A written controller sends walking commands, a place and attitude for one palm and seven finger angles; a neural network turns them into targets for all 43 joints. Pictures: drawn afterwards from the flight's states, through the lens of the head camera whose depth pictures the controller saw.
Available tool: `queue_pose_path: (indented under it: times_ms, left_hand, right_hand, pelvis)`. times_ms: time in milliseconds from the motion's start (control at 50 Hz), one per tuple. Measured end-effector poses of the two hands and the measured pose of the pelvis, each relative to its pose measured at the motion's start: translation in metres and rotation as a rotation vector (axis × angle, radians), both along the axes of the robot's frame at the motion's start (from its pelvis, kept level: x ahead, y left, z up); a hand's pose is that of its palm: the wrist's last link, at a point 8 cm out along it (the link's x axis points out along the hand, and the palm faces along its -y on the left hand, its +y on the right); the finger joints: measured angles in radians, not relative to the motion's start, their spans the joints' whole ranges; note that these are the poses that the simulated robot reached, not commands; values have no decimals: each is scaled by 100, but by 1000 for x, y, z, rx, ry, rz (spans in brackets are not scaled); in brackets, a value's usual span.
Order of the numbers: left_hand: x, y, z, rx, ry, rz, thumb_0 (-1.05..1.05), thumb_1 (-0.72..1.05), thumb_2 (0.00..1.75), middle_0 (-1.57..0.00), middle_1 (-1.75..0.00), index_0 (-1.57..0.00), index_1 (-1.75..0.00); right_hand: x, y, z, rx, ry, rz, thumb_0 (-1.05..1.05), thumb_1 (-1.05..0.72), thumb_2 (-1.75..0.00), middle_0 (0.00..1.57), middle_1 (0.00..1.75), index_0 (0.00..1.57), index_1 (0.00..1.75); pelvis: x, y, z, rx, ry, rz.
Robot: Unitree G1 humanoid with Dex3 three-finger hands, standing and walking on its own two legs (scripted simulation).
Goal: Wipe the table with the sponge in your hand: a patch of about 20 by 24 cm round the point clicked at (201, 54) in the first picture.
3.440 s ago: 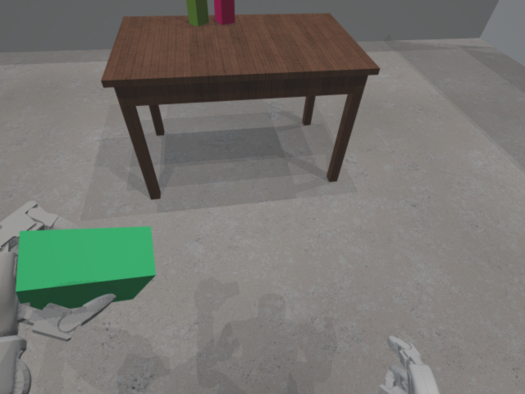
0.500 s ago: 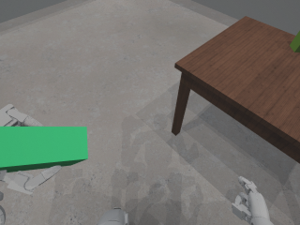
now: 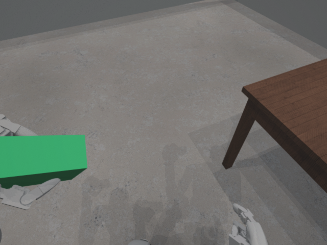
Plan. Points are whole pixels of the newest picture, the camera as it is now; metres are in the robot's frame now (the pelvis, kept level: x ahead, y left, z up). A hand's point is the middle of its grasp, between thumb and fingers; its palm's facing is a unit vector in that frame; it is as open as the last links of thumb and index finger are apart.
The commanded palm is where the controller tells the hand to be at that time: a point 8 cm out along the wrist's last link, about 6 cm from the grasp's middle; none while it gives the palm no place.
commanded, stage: walk to a spot facing it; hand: left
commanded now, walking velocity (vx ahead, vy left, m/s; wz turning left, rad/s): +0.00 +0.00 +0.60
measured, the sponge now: (53, 161) +0.21 +0.22 +0.17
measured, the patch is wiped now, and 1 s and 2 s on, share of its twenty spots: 0.00 0.00 0.00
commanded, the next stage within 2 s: turn to face it in 1.72 s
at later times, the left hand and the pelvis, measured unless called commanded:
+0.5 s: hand out of the picture +0.06 +0.28 +0.19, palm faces +0.65 -0.64 -0.40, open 10.1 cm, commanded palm +0.00 +0.30 +0.19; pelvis -0.07 -0.01 +0.00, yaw +18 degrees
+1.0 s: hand out of the picture +0.07 +0.26 +0.17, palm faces +0.69 -0.54 -0.47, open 10.1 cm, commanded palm +0.00 +0.28 +0.19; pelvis +0.00 -0.04 +0.01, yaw +29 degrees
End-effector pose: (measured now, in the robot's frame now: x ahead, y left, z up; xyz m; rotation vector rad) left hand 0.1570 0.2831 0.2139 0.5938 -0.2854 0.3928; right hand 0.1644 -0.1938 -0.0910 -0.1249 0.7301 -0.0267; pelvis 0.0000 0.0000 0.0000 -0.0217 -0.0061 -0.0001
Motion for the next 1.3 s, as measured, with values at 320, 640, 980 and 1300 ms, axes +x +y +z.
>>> queue_pose_path:
  times_ms: [320,640,980,1300]
  left_hand:
    - [-79,-14,-11,-86,19,119,0,-49,101,-74,-136,-74,-135]
    - [-178,22,-9,-95,-88,343,0,-49,102,-74,-136,-74,-136]
    - [-139,-5,-22,-77,54,433,0,-50,102,-73,-137,-74,-136]
    - [-105,74,-23,-11,-92,519,0,-50,102,-73,-137,-74,-136]
  right_hand:
    - [-3,-64,33,-230,-2,72,1,-90,-90,20,30,20,30]
    - [-26,50,23,-52,35,359,1,-90,-90,20,30,20,30]
    - [74,10,4,-135,66,412,1,-90,-90,21,30,20,30]
    - [154,100,12,-167,-19,463,1,-90,-90,20,30,20,30]
  pelvis:
    - [-44,-30,13,53,19,213]
    - [-62,-18,15,-17,-8,391]
    - [-9,-42,10,44,5,504]
    - [50,22,-8,50,-6,588]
